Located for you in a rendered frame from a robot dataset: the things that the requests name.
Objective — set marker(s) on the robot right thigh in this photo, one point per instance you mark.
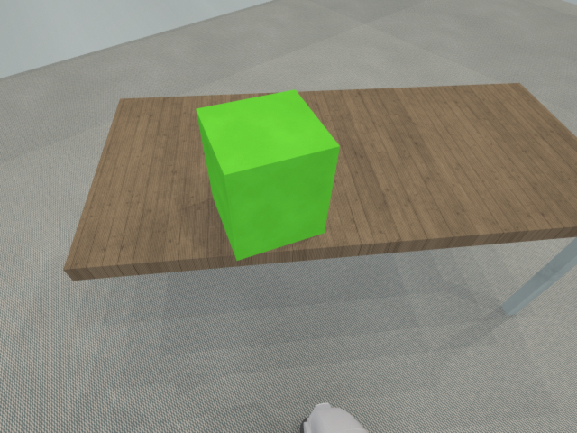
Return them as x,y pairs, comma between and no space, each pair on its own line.
333,420

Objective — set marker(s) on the right robot shin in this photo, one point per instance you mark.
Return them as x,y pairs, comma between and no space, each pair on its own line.
320,406

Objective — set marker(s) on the table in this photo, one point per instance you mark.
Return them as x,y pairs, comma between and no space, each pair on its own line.
418,169

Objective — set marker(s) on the carton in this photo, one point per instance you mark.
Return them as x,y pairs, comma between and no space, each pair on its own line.
271,165

